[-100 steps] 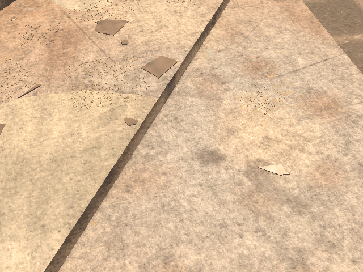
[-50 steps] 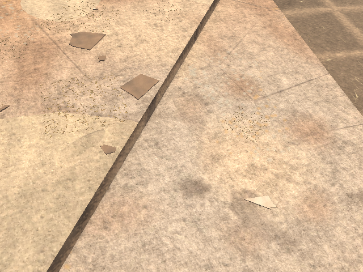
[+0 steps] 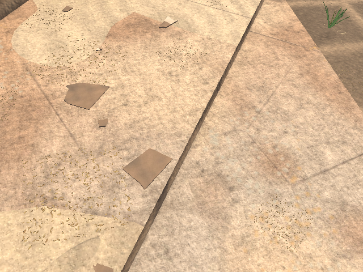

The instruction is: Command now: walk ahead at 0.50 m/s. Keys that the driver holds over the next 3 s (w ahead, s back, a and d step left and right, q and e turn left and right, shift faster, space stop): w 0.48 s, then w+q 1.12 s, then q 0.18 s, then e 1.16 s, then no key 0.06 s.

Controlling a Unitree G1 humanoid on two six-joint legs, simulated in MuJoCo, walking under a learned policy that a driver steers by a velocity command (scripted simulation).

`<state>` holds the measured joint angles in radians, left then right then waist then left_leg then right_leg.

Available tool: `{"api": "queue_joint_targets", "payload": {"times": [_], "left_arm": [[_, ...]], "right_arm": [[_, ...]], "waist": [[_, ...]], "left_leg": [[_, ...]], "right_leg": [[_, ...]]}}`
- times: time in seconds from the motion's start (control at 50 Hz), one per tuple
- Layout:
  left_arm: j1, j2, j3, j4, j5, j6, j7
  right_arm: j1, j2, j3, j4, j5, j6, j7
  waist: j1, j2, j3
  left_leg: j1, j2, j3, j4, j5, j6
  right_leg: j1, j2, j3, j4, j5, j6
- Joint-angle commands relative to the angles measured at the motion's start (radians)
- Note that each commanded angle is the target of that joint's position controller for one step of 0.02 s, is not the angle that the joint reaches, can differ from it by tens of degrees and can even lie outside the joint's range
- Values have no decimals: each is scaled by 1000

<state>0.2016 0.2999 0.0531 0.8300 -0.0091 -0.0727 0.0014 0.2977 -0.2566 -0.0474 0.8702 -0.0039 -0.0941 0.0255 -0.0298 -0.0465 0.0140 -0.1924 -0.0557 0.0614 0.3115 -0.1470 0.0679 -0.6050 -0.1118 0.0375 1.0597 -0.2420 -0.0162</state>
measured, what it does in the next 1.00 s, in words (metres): walks ahead: right foot, then left foot 0.06 m higher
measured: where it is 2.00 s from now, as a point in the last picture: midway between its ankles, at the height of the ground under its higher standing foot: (136, 141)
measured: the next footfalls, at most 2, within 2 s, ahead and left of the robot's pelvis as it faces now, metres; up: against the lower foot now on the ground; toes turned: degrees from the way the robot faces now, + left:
right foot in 0.30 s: +0.35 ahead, -0.16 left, +0.00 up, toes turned -2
left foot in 0.72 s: +0.54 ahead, +0.09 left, +0.06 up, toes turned +7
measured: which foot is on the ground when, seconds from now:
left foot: down 0.00-0.32, up 0.34-0.70, down 0.72-0.78, up 0.80-0.86, down 0.88-1.00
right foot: up 0.00-0.28, down 0.30-0.88, up 0.90-1.00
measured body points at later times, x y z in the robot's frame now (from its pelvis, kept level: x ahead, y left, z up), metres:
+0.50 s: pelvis +0.28 -0.08 +0.00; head +0.30 -0.10 +0.45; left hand +0.36 +0.19 -0.12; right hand +0.37 -0.36 -0.14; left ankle +0.25 +0.08 -0.66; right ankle +0.31 -0.16 -0.75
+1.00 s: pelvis +0.54 -0.02 -0.01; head +0.56 +0.00 +0.44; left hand +0.57 +0.26 -0.14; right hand +0.70 -0.26 -0.13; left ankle +0.54 +0.05 -0.75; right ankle +0.45 -0.18 -0.63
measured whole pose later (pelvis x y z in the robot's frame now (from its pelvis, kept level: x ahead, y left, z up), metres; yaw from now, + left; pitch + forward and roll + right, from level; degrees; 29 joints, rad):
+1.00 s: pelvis +0.54 -0.02 -0.01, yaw +14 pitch +2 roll +0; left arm 0.22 0.26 0.05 0.89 -0.01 -0.10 -0.01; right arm 0.24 -0.25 -0.07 0.80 0.01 -0.05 0.02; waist -0.01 -0.01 0.01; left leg -0.30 -0.08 0.00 0.51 -0.24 0.09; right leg -0.40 -0.03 0.02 1.27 -0.40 0.00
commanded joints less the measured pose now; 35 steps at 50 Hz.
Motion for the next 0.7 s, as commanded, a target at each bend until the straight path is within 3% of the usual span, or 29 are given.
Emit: {"api": "queue_joint_targets", "payload": {"times": [0.02, 0.1, 0.16, 0.2, 0.26, 0.28, 0.3, 0.32, 0.34, 0.36, 0.38, 0.4, 0.42, 0.44, 0.46, 0.5, 0.56, 0.62, 0.66, 0.68, 0.7], "left_arm": [[-4, 39, 9, -61, 9, 2, 3], [-139, 11, -2, -93, 3, -10, -10], [-224, 14, -5, -122, -6, -15, -23], [-255, 26, -2, -143, -8, -19, -35], [-212, 57, 9, -143, -4, -26, -46], [-128, 79, 23, -120, -1, -26, -43], [32, 125, 48, -69, 1, -25, -35], [211, 202, 70, -35, 10, -21, -25], [241, 258, 79, -12, 6, -17, -33], [228, 156, 53, -26, -1, -19, -34], [152, 123, 41, -38, 0, -23, -30], [77, 109, 35, -50, 5, -24, -29], [32, 84, 29, -52, 12, -26, -31], [12, 63, 23, -50, 22, -30, -31], [7, 55, 22, -45, 21, -35, -33], [18, 69, 27, -26, 16, -43, -29], [54, 90, 36, 5, 22, -42, -12], [82, 77, 29, 30, 26, -30, -2], [110, 65, 25, 55, 24, -17, -1], [141, 43, 20, 70, 22, -7, -1], [159, 47, 20, 81, 22, 3, 1]], "right_arm": [[-25, -152, -34, -46, 5, -16, -14], [30, -167, -36, -17, 13, -3, -29], [85, -178, -40, 15, 20, 7, -33], [96, -181, -44, 30, 25, 17, -37], [76, -197, -53, 36, 28, 31, -43], [54, -201, -54, 32, 28, 37, -45], [55, -178, -45, 28, 22, 42, -47], [79, -129, -23, 2, -4, 42, -49], [215, -4, 11, 5, 2, 20, -36], [153, -117, -14, 20, 24, -2, -30], [48, -164, -28, -13, 45, -16, -26], [-6, -154, -26, -24, 40, -20, -32], [-31, -146, -31, -27, 24, -16, -38], [-11, -133, -33, -24, 21, -5, -38], [8, -115, -32, -17, 21, 8, -39], [12, -91, -30, -13, 20, 27, -40], [-67, -86, -31, -34, 18, 37, -39], [-87, -74, -31, -31, 24, 41, -29], [-127, -64, -27, -44, 24, 48, -27], [-161, -64, -27, -56, 26, 48, -25], [-194, -43, -19, -76, 27, 47, -19]], "waist": [[32, 97, -2], [-14, 104, 27], [-43, 109, 47], [-40, 116, 57], [4, 136, 24], [55, 140, -25], [122, 118, -124], [170, -21, -281], [93, -297, -385], [136, -166, -347], [127, -103, -208], [95, -19, -136], [69, -1, -83], [37, -30, -76], [23, -39, -72], [9, -28, -49], [30, -2, -7], [44, -15, 4], [65, -26, 31], [81, 3, 46], [93, 6, 48]], "left_leg": [[44, 276, -203, -192, 230, 177], [52, 231, -114, -200, 203, 132], [129, 266, -119, -180, 169, 126], [201, 302, -130, -146, 185, 114], [267, 329, -135, -51, 342, 88], [258, 305, -111, 47, 495, 70], [196, 250, -72, 235, 559, 44], [-18, 182, -22, 562, 269, 6], [-411, -5, -64, 877, -397, -48], [-521, 42, -191, 998, -438, -33], [-577, 90, -171, 1004, -346, -17], [-543, 143, -141, 957, -247, -18], [-504, 173, -135, 899, -191, -24], [-442, 199, -144, 868, -153, -24], [-408, 204, -143, 844, -134, -29], [-416, 212, -135, 793, -97, -43], [-505, 212, -151, 671, 38, -64], [-540, 187, -160, 624, 139, -61], [-606, 176, -161, 651, 107, -54], [-677, 160, -165, 653, 64, -46], [-713, 153, -153, 608, 33, -40]], "right_leg": [[-92, -41, 21, -118, 137, 29], [-36, 0, -21, -382, 336, 29], [-35, 20, -26, -475, 350, 20], [-53, 24, -12, -515, 300, -4], [35, 52, -33, -551, 182, -46], [161, 84, -65, -573, 171, -66], [387, 100, -76, -573, 190, -95], [701, -85, 136, -538, 244, -155], [998, -266, 602, -672, 11, -306], [965, -252, 653, -742, -101, -277], [838, -225, 508, -757, -59, -235], [697, -190, 400, -780, 49, -217], [584, -157, 324, -810, 135, -213], [517, -134, 276, -838, 178, -206], [482, -118, 242, -867, 197, -210], [447, -113, 170, -907, 247, -220], [470, -114, 84, -942, 288, -211], [516, -105, 0, -943, 304, -184], [573, -119, -28, -931, 329, -168], [668, -127, -34, -902, 387, -157], [736, -145, -40, -879, 435, -152]]}}
Over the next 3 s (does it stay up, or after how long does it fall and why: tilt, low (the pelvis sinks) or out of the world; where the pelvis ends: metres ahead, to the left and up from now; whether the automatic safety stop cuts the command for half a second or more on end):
stays up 1.02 0.22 0.09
